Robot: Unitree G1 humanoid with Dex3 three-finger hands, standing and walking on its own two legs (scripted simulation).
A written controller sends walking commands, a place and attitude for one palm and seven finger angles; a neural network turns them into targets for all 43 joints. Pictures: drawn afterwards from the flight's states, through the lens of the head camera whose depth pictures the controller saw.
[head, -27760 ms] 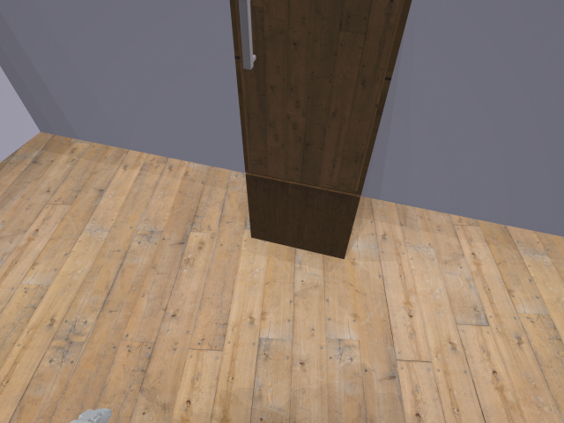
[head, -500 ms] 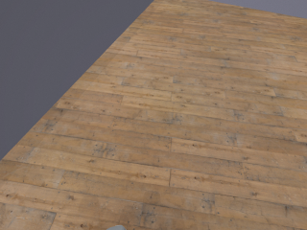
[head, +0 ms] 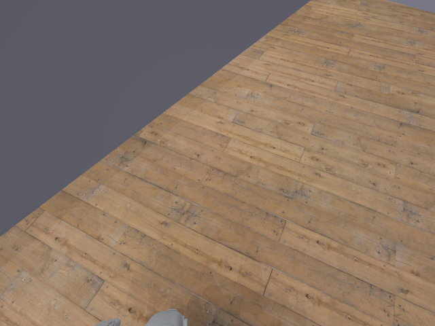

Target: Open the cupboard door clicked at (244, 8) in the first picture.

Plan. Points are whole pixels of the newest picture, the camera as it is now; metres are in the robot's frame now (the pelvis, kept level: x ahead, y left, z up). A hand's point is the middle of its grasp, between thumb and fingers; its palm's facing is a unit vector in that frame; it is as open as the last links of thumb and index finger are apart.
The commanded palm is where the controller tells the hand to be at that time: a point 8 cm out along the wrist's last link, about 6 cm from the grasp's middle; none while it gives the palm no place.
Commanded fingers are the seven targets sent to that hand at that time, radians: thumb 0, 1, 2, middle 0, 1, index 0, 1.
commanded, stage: turn to face it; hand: left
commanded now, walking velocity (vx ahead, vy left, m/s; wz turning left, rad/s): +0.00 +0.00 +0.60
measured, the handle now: out of the picture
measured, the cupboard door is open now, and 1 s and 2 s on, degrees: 45 45 45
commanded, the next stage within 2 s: none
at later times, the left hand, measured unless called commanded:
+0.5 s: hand out of the picture +0.08 +0.18 -0.16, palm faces +0.30 -0.90 -0.30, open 7.4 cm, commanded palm none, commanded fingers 0.00 0.90 0.90 -0.20 -0.30 -0.20 -0.30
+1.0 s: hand out of the picture +0.03 +0.17 -0.16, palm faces +0.60 -0.75 -0.29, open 7.4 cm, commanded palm none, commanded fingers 0.00 0.90 0.90 -0.20 -0.30 -0.20 -0.30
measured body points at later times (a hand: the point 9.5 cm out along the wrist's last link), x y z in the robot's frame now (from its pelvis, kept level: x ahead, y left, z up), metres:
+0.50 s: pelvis +0.05 -0.05 -0.01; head +0.11 -0.06 +0.43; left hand +0.07 +0.23 -0.13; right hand +0.21 -0.28 -0.17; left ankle +0.00 +0.08 -0.67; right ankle +0.10 -0.16 -0.74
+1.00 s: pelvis +0.08 -0.07 -0.01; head +0.13 -0.04 +0.44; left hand +0.00 +0.21 -0.14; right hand +0.30 -0.23 -0.16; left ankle +0.01 +0.06 -0.74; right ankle +0.16 -0.17 -0.73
